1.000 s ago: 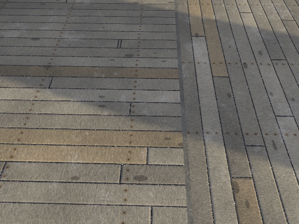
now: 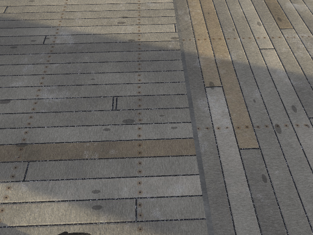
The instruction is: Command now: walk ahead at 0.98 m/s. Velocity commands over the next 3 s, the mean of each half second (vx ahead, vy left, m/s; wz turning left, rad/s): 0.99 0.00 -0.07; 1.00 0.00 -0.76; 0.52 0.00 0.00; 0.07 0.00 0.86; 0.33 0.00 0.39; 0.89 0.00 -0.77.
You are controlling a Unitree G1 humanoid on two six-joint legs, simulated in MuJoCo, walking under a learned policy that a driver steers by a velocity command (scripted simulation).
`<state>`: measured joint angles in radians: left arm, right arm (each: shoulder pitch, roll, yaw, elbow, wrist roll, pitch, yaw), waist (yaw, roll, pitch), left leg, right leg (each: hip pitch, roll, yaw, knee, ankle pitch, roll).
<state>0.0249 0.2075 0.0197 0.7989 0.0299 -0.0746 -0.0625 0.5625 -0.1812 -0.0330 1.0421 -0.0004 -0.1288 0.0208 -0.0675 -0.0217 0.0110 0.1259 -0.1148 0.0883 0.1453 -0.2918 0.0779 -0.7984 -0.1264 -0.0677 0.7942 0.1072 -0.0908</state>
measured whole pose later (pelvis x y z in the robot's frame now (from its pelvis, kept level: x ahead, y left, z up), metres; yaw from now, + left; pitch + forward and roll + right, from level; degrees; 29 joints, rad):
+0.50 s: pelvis +0.48 -0.01 +0.00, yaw -3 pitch +1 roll -1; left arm 0.56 0.20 0.03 1.04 -0.01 -0.13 -0.02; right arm -0.04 -0.22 0.01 0.74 -0.03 -0.08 0.06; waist 0.10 0.02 0.04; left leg -0.74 0.12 0.03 0.66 0.12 0.06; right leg 0.18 0.11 -0.01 0.10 -0.31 -0.09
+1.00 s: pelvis +0.94 -0.05 -0.02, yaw -26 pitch +0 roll +2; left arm -0.04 0.27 0.02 0.69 0.02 -0.02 -0.08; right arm 0.52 -0.24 -0.04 0.99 -0.02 -0.11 -0.01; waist -0.06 -0.02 0.04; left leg 0.26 0.00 0.36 0.23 -0.44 -0.05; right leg -0.74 -0.04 -0.17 0.78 0.04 -0.18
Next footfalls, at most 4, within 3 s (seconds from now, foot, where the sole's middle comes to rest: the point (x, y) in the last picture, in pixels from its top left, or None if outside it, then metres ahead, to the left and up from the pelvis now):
0.14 right None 0.35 -0.07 -0.77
0.60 left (132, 169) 0.81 0.10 -0.77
1.06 right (183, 112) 1.16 -0.19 -0.77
1.48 left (185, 73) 1.48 -0.25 -0.77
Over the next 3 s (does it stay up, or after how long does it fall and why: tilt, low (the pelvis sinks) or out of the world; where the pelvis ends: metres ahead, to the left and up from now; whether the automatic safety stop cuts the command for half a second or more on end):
stays up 1.80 -0.29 -0.01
